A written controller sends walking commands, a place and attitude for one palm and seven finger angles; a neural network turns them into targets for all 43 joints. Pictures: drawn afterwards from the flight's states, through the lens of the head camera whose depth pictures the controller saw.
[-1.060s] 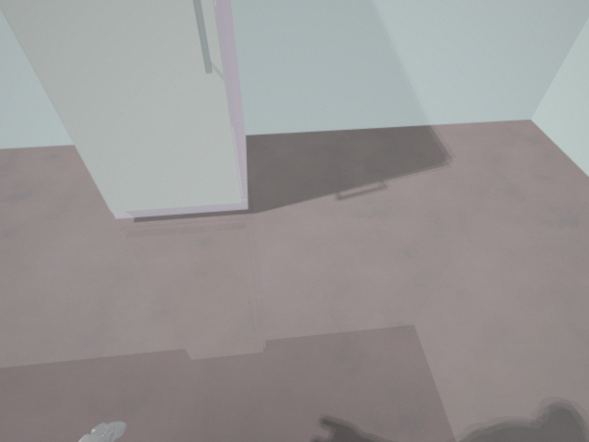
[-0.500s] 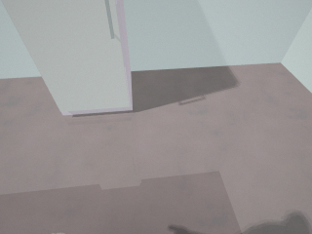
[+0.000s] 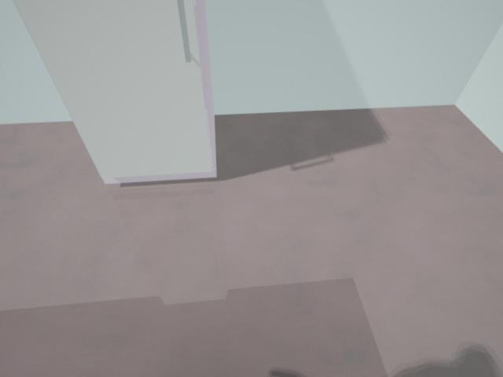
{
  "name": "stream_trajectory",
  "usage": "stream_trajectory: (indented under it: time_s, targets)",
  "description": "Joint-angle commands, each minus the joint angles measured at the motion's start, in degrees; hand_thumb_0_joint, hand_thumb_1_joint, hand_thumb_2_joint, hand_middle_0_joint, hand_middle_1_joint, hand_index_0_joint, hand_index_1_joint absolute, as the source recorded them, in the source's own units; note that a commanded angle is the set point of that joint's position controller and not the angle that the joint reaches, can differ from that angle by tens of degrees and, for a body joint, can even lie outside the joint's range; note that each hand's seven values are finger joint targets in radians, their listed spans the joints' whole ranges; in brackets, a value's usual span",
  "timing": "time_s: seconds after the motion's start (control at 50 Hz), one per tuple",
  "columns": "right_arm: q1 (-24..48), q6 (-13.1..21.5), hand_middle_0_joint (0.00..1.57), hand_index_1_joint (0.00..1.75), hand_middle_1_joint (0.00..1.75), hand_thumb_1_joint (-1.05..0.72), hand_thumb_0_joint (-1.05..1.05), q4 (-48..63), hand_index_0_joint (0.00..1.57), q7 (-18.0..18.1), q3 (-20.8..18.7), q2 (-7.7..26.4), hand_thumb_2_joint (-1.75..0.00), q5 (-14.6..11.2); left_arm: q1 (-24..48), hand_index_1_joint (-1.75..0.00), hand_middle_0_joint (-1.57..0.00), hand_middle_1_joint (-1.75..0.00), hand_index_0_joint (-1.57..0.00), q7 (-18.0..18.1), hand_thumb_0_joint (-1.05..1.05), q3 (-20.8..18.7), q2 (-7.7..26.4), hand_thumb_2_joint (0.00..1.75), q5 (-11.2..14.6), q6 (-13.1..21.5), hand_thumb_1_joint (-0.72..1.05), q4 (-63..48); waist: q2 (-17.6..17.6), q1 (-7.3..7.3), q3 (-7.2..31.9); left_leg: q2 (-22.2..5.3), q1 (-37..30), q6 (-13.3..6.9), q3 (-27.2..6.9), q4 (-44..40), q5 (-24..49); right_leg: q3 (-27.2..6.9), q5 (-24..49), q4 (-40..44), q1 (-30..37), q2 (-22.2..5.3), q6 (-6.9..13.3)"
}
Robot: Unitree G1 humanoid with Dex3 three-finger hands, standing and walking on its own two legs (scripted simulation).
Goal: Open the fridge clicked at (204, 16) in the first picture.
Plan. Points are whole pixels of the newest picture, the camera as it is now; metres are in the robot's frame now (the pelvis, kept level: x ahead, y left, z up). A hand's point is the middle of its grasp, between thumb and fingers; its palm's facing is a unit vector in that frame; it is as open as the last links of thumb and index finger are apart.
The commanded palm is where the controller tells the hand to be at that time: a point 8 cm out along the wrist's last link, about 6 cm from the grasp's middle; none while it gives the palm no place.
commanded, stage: look at it before walking up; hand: right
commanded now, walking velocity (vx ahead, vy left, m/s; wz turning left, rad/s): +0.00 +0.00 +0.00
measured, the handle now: (181, 2) +1.17 +0.31 +0.14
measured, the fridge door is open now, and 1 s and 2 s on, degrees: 0 0 0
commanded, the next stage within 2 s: walk to a spot facing it in 0.48 s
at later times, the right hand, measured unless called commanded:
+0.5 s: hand out of the picture +0.08 -0.25 -0.16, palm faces -0.03 +0.94 -0.34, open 7.4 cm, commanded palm none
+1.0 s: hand out of the picture +0.06 -0.17 -0.18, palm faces -0.14 +0.95 -0.28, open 7.4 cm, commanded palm none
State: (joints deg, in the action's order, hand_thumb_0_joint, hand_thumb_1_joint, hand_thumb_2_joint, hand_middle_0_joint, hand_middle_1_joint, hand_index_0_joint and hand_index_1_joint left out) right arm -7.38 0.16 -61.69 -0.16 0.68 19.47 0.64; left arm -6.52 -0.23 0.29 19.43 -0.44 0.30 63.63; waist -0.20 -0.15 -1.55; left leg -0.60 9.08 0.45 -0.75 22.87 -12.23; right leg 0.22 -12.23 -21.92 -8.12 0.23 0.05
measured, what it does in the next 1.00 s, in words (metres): stands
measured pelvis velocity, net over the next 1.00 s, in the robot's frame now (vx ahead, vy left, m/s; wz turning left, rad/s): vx -0.01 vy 0.03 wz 0.18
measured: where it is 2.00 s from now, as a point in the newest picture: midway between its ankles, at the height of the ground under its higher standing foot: outside the picture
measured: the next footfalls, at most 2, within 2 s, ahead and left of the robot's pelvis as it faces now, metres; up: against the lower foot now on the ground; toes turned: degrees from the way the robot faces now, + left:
right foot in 1.46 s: +0.18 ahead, -0.08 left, +0.00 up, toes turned +23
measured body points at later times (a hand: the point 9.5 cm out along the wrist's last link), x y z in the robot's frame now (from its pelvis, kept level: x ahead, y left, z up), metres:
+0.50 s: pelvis +0.01 +0.00 +0.00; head +0.01 +0.00 +0.45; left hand +0.09 +0.30 -0.13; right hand +0.08 -0.30 -0.13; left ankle +0.00 +0.12 -0.74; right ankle +0.00 -0.12 -0.74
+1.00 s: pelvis -0.01 +0.03 -0.03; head +0.02 +0.06 +0.42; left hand +0.03 +0.29 -0.18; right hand +0.06 -0.22 -0.16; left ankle -0.02 +0.11 -0.75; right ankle -0.01 -0.12 -0.71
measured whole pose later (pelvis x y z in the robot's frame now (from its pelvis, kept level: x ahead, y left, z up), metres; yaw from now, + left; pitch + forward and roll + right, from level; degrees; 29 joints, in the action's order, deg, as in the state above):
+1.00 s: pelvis -0.01 +0.03 -0.03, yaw +10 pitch -1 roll -1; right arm -14.8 -2.3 -53.9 -0.5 -1.8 12.2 1.2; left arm -8.4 0.8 -2.3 13.8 -0.6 -3.4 55.9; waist 2.0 1.7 -5.0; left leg 1.8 19.3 -3.0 1.2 40.7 -20.0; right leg 3.8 -27.4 -52.2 -20.8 -4.0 -2.6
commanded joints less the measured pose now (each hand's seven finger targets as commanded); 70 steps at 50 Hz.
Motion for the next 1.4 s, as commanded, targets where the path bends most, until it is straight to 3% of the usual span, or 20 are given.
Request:
stream_trajectory:
  time_s: [0.0, 0.58, 0.66, 0.76, 0.78, 0.8, 0.82, 0.84, 0.88, 0.9, 0.92, 0.94, 0.96, 0.98, 1.02, 1.14, 1.22, 1.26, 1.34, 1.38]
  targets:
    - [2.35, 1.57, 0.2, 0.3, 0.3, -0.9, 0.0, 3.8, 0.2, 0.81, -2.67, 11.8, -0.9, -0.02, 2.96, -0.3, -0.2, -0.3, -0.2, 0.78, 0.0, -2.51, 11.69, 0.9, -0.06, 1.77, 0.9, -3.63, -0.42, 0.15, 3.5, -6.3, -0.53, -2.32, -5.93, -3.86, 7.37, -5.64, 7.58, 3.39, 0.47, -6.8, 1.67]
    - [2.13, 1.38, 0.2, 0.3, 0.3, -0.9, 0.0, 3.37, 0.2, 0.79, -2.79, 11.92, -0.9, 0.04, 3.41, -0.3, -0.2, -0.3, -0.2, 1.05, 0.0, -2.46, 12.12, 0.9, -0.03, 1.78, 0.9, -3.53, -0.14, 0.3, 2.8, -5.97, -0.73, -2.2, -5.86, -4.07, 10.62, -5.21, 9.89, 4.18, 2.34, -7.32, 1.54]
    - [-1.44, -1.0, 0.2, 0.3, 0.3, -0.9, 0.0, 4.24, 0.2, 1.05, -2.21, 5.41, -0.9, 0.06, -1.07, -0.3, -0.2, -0.3, -0.2, 1.59, 0.0, -1.88, 5.09, 0.9, -0.18, 0.26, 0.9, -4.26, -0.08, -0.19, 2.48, -4.93, 3.54, -1.42, -6.97, 0.62, 14.34, -1.53, 9.79, -0.05, 2.48, -8.13, 0.38]
    - [-3.48, -2.3, 0.2, 0.3, 0.3, -0.9, 0.0, 8.44, 0.2, 0.39, -3.52, 4.37, -0.9, 0.44, -1.4, -0.3, -0.2, -0.3, -0.2, 2.1, 0.0, -4.12, 6.97, 0.9, -0.35, -0.68, 0.9, -8.56, 4.45, 0.0, 2.29, -0.81, 10.39, -0.78, -5.1, 11.88, 10.2, -3.09, 8.44, -0.89, 1.21, -13.14, 3.27]
    - [-4.07, -2.48, 0.2, 0.3, 0.3, -0.9, 0.0, 9.05, 0.2, 0.23, -3.67, 3.83, -0.9, 0.42, -1.05, -0.3, -0.2, -0.3, -0.2, 2.09, 0.0, -4.5, 7.29, 0.9, -0.36, -0.7, 0.9, -9.33, 6.91, 0.12, 2.18, 0.16, 11.7, -0.43, -3.63, 16.66, 4.48, -4.11, 9.54, -0.18, 0.48, -15.59, 4.82]
    - [-4.39, -2.74, 0.2, 0.3, 0.3, -0.9, 0.0, 9.73, 0.2, 0.08, -3.87, 3.06, -0.9, 0.44, -0.82, -0.3, -0.2, -0.3, -0.2, 2.03, 0.0, -4.77, 7.3, 0.9, -0.4, -0.56, 0.9, -9.93, 9.98, 0.3, 1.51, 0.96, 12.77, 0.13, -1.54, 22.57, -6.82, -5.2, 12.32, 0.93, -1.03, -18.46, 6.99]
    - [-4.81, -2.89, 0.2, 0.3, 0.3, -0.9, 0.0, 10.45, 0.2, 0.01, -4.24, 2.43, -0.9, 0.43, -0.45, -0.3, -0.2, -0.3, -0.2, 1.95, 0.0, -4.92, 7.08, 0.9, -0.4, -0.45, 0.9, -10.68, 10.98, 0.56, 1.79, 0.44, 12.14, 0.42, -0.48, 27.15, -13.96, -5.94, 14.83, 1.36, -2.8, -20.89, 9.08]
    - [-5.72, -2.99, 0.2, 0.3, 0.3, -0.9, 0.0, 10.93, 0.2, -0.14, -4.65, 1.85, -0.9, 0.36, 0.76, -0.3, -0.2, -0.3, -0.2, 2.01, 0.0, -5.08, 6.79, 0.9, -0.6, -0.4, 0.9, -11.64, 10.57, 1.4, 1.16, -1.01, 10.6, 0.28, -0.77, 27.5, -16.27, -5.1, 16.25, 0.3, -5.16, -21.65, 9.52]
    - [-11.53, -2.53, 0.2, 0.3, 0.3, -0.9, 0.0, 10.2, 0.2, -0.45, -5.18, 1.09, -0.9, 0.56, 3.26, -0.3, -0.2, -0.3, -0.2, 1.95, 0.0, -5.43, 6.54, 0.9, -0.8, -0.69, 0.9, -12.75, 6.86, 4.43, 1.52, -1.73, 3.99, 0.21, 0.76, 16.81, -8.23, 0.61, 13.65, -8.7, -8.19, -18.53, 5.59]
    - [-14.51, -1.71, 0.2, 0.3, 0.3, -0.9, 0.0, 9.69, 0.2, -0.35, -5.67, 3.23, -0.9, 0.95, 2.69, -0.3, -0.2, -0.3, -0.2, 1.71, 0.0, -5.4, 5.11, 0.9, -0.49, -1.21, 0.9, -13.21, -1.98, 5.42, 1.65, -4.1, 0.76, -0.6, -3.72, 4.95, 4.29, 5.94, 5.17, -21.34, -11.56, -12.65, 1.03]
    - [-14.48, -0.61, 0.2, 0.3, 0.3, -0.9, 0.0, 10.49, 0.2, 0.62, -6.88, 10.15, -0.9, 1.54, -0.03, -0.3, -0.2, -0.3, -0.2, 1.32, 0.0, -4.5, -0.28, 0.9, -0.09, -1.55, 0.9, -15.06, -23.06, 3.8, 0.99, -18.91, -1.97, -5.5, -29.13, -4.86, 18.64, 8.43, -19.87, -37.53, -25.92, -2.5, -3.53]
    - [-16.0, -1.04, 0.2, 0.3, 0.3, -0.9, 0.0, 11.0, 0.2, 1.05, -6.53, 8.94, -0.9, 0.38, 1.84, -0.3, -0.2, -0.3, -0.2, 1.6, 0.0, -4.63, 1.48, 0.9, -0.05, -2.13, 0.9, -15.49, -15.4, 5.25, 2.56, -19.64, 3.02, -9.45, -31.29, -9.42, 8.24, -1.21, -20.85, -42.1, -22.94, -3.05, -2.58]
    - [-12.48, -1.11, 0.2, 0.3, 0.3, -0.9, 0.0, 11.55, 0.2, 1.08, -6.74, 7.83, -0.9, 0.57, 3.01, -0.3, -0.2, -0.3, -0.2, 1.33, 0.0, -4.77, 0.94, 0.9, -0.15, -1.96, 0.9, -15.35, -13.21, 3.68, 0.15, -16.99, 4.49, -10.33, -32.28, -11.12, -4.4, -2.49, -17.28, -44.93, -25.49, -3.64, -2.34]
    - [-10.11, -0.87, 0.2, 0.3, 0.3, -0.9, 0.0, 12.18, 0.2, 0.93, -6.4, 5.96, -0.9, 0.35, 2.7, -0.3, -0.2, -0.3, -0.2, 1.04, 0.0, -4.84, 1.76, 0.9, -0.54, -1.6, 0.9, -14.97, -10.32, 2.89, -1.4, -14.79, 4.59, -9.93, -29.82, -11.41, -9.88, -3.05, -12.51, -44.82, -26.8, -4.92, -2.55]
    - [-9.33, 0.12, 0.2, 0.3, 0.3, -0.9, 0.0, 12.27, 0.2, 0.73, -5.98, 3.61, -0.9, 0.2, 0.62, -0.3, -0.2, -0.3, -0.2, 0.47, 0.0, -4.93, 1.34, 0.9, -1.03, -0.95, 0.9, -13.43, -5.88, 1.61, 0.85, -11.49, 1.84, -9.35, -24.85, -10.31, -8.13, -1.69, -6.95, -42.59, -25.5, -5.56, -3.27]
    - [-15.92, 1.83, 0.2, 0.3, 0.3, -0.9, 0.0, 9.59, 0.2, 0.18, -6.39, 2.47, -0.9, 0.48, 1.18, -0.3, -0.2, -0.3, -0.2, 0.09, 0.0, -4.93, -0.98, 0.9, -1.19, 0.22, 0.9, -13.8, -5.39, 2.95, 2.84, -9.58, -5.76, -10.81, -23.98, -9.63, -6.27, -0.4, -4.98, -37.68, -29.29, -4.84, -4.07]
    - [-18.44, 2.21, 0.2, 0.3, 0.3, -0.9, 0.0, 8.67, 0.2, 0.11, -6.37, 1.65, -0.9, 0.75, 3.6, -0.3, -0.2, -0.3, -0.2, 0.05, 0.0, -4.76, -1.54, 0.9, -0.96, 0.99, 0.9, -15.26, -6.87, 4.1, 2.53, -9.2, -7.48, -11.66, -25.87, -9.49, -4.99, -0.14, -5.73, -32.31, -29.88, -4.46, -4.17]
    - [-17.7, 2.17, 0.2, 0.3, 0.3, -0.9, 0.0, 8.93, 0.2, 0.19, -6.48, 2.22, -0.9, 0.87, 4.05, -0.3, -0.2, -0.3, -0.2, 0.03, 0.0, -4.65, -1.59, 0.9, -0.78, 1.26, 0.9, -16.16, -7.52, 3.78, 1.19, -9.6, -5.34, -12.24, -26.44, -9.82, -5.65, -0.11, -6.11, -29.25, -28.54, -4.31, -4.06]
    - [-14.83, 1.75, 0.2, 0.3, 0.3, -0.9, 0.0, 9.91, 0.2, 0.28, -6.89, 3.41, -0.9, 1.11, 3.52, -0.3, -0.2, -0.3, -0.2, 0.02, 0.0, -4.58, -2.03, 0.9, -0.22, 2.06, 0.9, -17.32, -8.27, 3.22, 0.35, -8.84, 1.95, -11.82, -27.11, -8.04, -5.12, 0.16, -8.29, -19.19, -18.17, -2.28, -2.94]
    - [-11.41, 1.41, 0.2, 0.3, 0.3, -0.9, 0.0, 10.84, 0.2, 0.09, -7.23, 3.96, -0.9, 0.92, -0.93, -0.3, -0.2, -0.3, -0.2, 0.35, 0.0, -4.71, -1.67, 0.9, 0.02, 2.48, 0.9, -16.46, -8.25, 0.58, -0.24, -6.4, 10.57, -10.07, -25.28, -5.36, -7.03, 0.99, -4.85, -11.64, -6.14, -0.9, -2.46]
